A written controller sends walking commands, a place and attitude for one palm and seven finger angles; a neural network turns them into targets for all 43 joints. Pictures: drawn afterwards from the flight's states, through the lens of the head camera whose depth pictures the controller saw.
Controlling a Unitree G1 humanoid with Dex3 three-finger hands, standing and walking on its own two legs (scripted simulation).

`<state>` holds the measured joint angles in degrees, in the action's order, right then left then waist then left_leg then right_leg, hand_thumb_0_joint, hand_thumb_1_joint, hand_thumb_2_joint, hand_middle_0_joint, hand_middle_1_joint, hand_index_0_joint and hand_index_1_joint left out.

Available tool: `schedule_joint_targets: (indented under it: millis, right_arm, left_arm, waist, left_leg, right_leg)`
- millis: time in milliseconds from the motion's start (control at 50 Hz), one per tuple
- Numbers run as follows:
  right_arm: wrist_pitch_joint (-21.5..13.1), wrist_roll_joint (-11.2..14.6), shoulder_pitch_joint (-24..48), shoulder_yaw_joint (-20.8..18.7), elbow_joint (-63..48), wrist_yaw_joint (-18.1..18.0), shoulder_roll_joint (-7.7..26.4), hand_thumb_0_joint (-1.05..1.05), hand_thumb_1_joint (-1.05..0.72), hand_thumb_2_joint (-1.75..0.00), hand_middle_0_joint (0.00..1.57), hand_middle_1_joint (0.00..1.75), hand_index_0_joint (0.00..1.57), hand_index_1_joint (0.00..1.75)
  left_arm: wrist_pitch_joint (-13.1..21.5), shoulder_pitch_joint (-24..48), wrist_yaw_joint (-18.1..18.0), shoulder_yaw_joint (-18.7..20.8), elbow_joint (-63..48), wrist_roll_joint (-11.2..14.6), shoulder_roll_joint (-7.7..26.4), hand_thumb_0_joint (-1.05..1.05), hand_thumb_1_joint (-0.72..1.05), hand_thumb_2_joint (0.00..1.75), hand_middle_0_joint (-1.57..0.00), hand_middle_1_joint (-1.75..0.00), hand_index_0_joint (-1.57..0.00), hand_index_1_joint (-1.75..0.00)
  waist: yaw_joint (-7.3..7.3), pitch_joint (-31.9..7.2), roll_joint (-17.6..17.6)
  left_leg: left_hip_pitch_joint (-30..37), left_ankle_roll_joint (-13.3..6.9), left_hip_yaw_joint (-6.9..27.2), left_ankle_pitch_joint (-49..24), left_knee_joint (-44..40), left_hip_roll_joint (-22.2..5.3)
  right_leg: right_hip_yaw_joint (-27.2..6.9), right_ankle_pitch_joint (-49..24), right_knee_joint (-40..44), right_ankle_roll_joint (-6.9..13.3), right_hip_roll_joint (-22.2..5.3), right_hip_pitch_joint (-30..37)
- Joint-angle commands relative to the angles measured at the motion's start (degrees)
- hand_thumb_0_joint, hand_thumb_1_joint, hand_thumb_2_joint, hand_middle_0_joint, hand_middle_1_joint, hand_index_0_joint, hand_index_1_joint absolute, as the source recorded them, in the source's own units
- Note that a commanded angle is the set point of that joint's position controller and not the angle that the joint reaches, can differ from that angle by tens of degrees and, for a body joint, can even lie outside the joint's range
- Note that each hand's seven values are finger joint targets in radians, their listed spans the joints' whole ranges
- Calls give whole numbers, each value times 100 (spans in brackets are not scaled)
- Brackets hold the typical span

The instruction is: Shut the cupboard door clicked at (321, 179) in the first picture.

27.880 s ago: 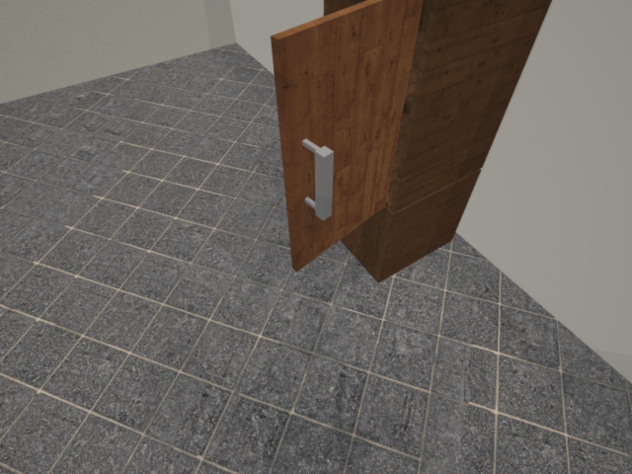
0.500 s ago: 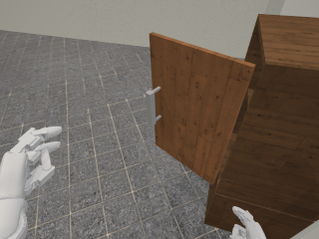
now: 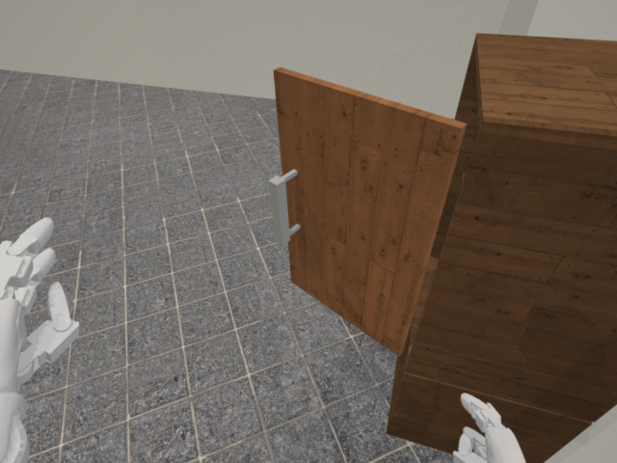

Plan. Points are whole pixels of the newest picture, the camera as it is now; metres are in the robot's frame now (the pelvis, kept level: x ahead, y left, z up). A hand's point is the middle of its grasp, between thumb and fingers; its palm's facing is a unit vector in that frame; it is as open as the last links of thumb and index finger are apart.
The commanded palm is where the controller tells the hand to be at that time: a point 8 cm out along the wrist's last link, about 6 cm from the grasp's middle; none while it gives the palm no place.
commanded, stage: step back with the hand held close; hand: left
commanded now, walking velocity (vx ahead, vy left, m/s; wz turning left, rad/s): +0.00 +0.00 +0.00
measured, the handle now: (287, 207) +0.64 +0.12 -0.04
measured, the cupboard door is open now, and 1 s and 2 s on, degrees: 66 66 66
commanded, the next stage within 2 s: stop stepping back and stand still in 1.88 s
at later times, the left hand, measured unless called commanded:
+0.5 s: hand (88, 324) +0.20 +0.25 +0.16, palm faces +0.35 -0.78 -0.51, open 7.4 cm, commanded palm +0.14 +0.29 +0.17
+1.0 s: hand (19, 386) +0.13 +0.28 +0.16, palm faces +0.46 -0.76 -0.45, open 7.4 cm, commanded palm +0.06 +0.31 +0.17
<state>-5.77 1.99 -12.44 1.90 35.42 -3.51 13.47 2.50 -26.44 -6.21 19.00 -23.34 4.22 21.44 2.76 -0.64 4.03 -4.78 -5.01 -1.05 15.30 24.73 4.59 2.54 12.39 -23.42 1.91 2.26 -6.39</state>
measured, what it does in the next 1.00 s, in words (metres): shifts its weight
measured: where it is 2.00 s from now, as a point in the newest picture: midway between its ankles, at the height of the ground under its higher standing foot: outside the picture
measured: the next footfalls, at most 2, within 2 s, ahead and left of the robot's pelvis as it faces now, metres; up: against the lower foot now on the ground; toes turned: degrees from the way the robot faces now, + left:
none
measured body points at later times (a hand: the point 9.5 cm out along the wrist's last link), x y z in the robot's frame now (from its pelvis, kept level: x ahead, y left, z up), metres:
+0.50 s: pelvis -0.01 +0.00 -0.01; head -0.01 -0.02 +0.44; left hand +0.17 +0.29 +0.19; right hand +0.15 -0.26 -0.09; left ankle -0.01 +0.05 -0.74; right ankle +0.01 -0.10 -0.74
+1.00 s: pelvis -0.08 +0.01 -0.02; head -0.08 +0.03 +0.42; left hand +0.10 +0.32 +0.18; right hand +0.08 -0.24 -0.10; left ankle -0.01 +0.05 -0.74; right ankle +0.00 -0.11 -0.74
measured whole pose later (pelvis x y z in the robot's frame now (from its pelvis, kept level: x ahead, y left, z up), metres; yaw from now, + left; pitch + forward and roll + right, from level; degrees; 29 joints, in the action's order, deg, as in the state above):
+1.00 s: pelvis -0.08 +0.01 -0.02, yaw +0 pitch -1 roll -2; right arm 0.2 0.0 -14.3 0.2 31.4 -4.6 13.1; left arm 11.8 -26.7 -7.6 25.9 -26.4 -0.2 23.4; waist -0.6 -0.7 -0.2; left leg -23.5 -7.1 -2.9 15.4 39.3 4.6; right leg -2.4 12.7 -37.3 0.0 3.6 -23.8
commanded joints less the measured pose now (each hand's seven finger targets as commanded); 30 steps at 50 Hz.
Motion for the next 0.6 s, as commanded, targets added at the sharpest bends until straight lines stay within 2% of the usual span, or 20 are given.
schedule_joint_targets:
  millis: [0,40,60,80,100,120,140,180,220,300,340,360,400,420,500,580]
  right_arm:
    - [-286,7,827,-280,-907,6,622,0,-90,-90,20,30,20,30]
    - [-262,8,836,-302,-960,9,622,0,-90,-90,20,30,20,30]
    - [-123,-23,731,-402,-1147,-28,808,0,-90,-90,20,30,20,30]
    - [-44,-39,685,-385,-1008,-58,696,0,-90,-90,20,30,20,30]
    - [-1,-59,700,-395,-1010,-38,699,0,-90,-90,20,30,20,30]
    - [50,-66,703,-396,-978,-21,679,0,-90,-90,20,30,20,30]
    - [99,-62,713,-413,-991,-21,675,0,-90,-90,20,30,20,30]
    - [168,-61,692,-447,-991,-43,679,0,-90,-90,20,30,20,30]
    - [221,-46,695,-486,-1040,-78,712,0,-90,-90,20,30,20,30]
    - [370,-58,731,-519,-1172,-173,755,0,-90,-90,20,30,20,30]
    - [460,-34,692,-538,-1239,-188,733,0,-90,-90,20,30,20,30]
    - [498,-25,687,-545,-1272,-189,742,0,-90,-90,20,30,20,30]
    - [551,-40,680,-570,-1269,-196,752,0,-90,-90,20,30,20,30]
    - [581,-27,668,-556,-1309,-186,725,0,-90,-90,20,30,20,30]
    - [604,-46,714,-555,-1350,-194,792,0,-90,-90,20,30,20,30]
    - [570,-74,692,-511,-1400,-223,806,0,-90,-90,20,30,20,30]
  left_arm:
    - [342,398,-47,664,-755,54,944,0,90,90,-20,-30,-20,-30]
    - [363,355,-24,683,-840,81,973,0,90,90,-20,-30,-20,-30]
    - [667,1031,-108,1351,-1353,33,1552,0,90,90,-20,-30,-20,-30]
    - [745,394,-102,1122,-851,68,1215,0,90,90,-20,-30,-20,-30]
    - [796,378,-104,1072,-958,52,1215,0,90,90,-20,-30,-20,-30]
    - [851,202,-100,960,-877,31,1101,0,90,90,-20,-30,-20,-30]
    - [910,177,-101,878,-953,29,1048,0,90,90,-20,-30,-20,-30]
    - [981,35,-141,898,-959,20,1080,0,90,90,-20,-30,-20,-30]
    - [1029,-12,-165,1002,-1135,14,1219,0,90,90,-20,-30,-20,-30]
    - [1011,-216,-202,1314,-1290,19,1529,0,90,90,-20,-30,-20,-30]
    - [979,-311,-194,1268,-1252,33,1444,0,90,90,-20,-30,-20,-30]
    - [977,-343,-198,1283,-1273,33,1459,0,90,90,-20,-30,-20,-30]
    - [961,-498,-207,1413,-1200,45,1532,0,90,90,-20,-30,-20,-30]
    - [945,-568,-204,1318,-1173,52,1429,0,90,90,-20,-30,-20,-30]
    - [966,-590,-241,1358,-1280,10,1476,0,90,90,-20,-30,-20,-30]
    - [1024,-451,-271,1299,-1375,-71,1434,0,90,90,-20,-30,-20,-30]
  waist:
    - [46,253,-168]
    - [61,-8,-264]
    - [-204,-20,16]
    - [-225,-227,-228]
    - [-220,-223,-225]
    - [-260,-420,-337]
    - [-282,-489,-289]
    - [-298,-661,-343]
    - [-298,-843,-248]
    - [-245,-1097,-127]
    - [-269,-1112,-344]
    - [-282,-1152,-325]
    - [-273,-1222,-428]
    - [-296,-1204,-531]
    - [-278,-935,-195]
    - [-294,-625,-163]
  left_leg:
    - [-821,508,624,-610,-687,-675]
    - [-703,430,502,-744,-579,-642]
    - [-1209,208,726,-157,-405,-764]
    - [-1024,167,675,-121,-117,-706]
    - [-952,184,676,-222,59,-658]
    - [-893,201,660,-254,186,-677]
    - [-883,193,630,-289,284,-677]
    - [-926,200,629,-494,342,-708]
    - [-969,239,662,-1015,303,-779]
    - [-1091,250,771,-2382,192,-1002]
    - [-1224,270,763,-2607,298,-1018]
    - [-1247,270,754,-2618,338,-1032]
    - [-1357,261,735,-2440,357,-1048]
    - [-1441,259,739,-2270,373,-1042]
    - [-2038,129,949,-1106,65,-1117]
    - [-2797,-26,1121,138,-255,-1190]
  right_leg:
    - [-279,-291,344,25,-213,122]
    - [-331,-337,327,-1,-254,181]
    - [-1038,-422,413,18,-614,82]
    - [-1231,-271,528,83,-882,-185]
    - [-1360,-329,628,139,-1013,-326]
    - [-1439,-259,602,192,-1130,-393]
    - [-1492,-275,564,207,-1196,-487]
    - [-1426,-575,373,207,-1227,-445]
    - [-1243,-1364,-40,215,-1177,-273]
    - [-882,-2419,-723,-2,-847,-8]
    - [-930,-2666,-844,-1,-838,52]
    - [-980,-2734,-884,6,-855,48]
    - [-1005,-2749,-897,-9,-870,72]
    - [-1052,-2692,-912,6,-899,72]
    - [-1105,-1630,-824,-42,-778,6]
    - [-1134,-866,-842,-104,-627,163]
